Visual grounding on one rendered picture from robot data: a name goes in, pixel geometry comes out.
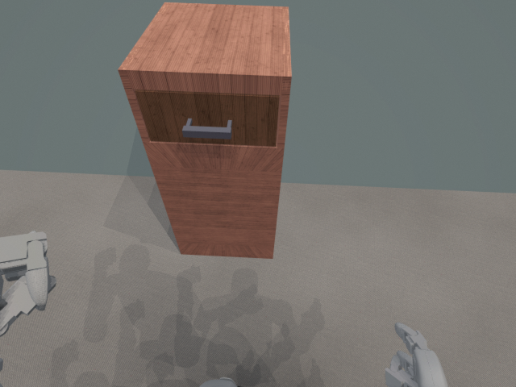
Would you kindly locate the drawer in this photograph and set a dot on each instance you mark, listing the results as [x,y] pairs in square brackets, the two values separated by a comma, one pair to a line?
[254,116]

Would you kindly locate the handle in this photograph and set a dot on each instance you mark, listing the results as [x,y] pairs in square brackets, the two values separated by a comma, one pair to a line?
[207,132]

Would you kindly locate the robot left hand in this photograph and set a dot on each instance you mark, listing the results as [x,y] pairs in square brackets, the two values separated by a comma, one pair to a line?
[23,258]

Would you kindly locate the cabinet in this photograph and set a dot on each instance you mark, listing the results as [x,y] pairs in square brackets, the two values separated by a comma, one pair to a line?
[221,199]

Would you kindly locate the robot right hand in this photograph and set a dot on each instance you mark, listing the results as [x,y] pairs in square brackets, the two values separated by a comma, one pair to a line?
[423,369]

